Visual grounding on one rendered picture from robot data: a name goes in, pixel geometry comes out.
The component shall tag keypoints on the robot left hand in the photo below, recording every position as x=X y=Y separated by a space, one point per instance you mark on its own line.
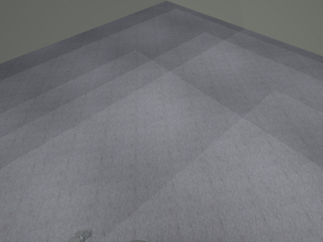
x=81 y=236

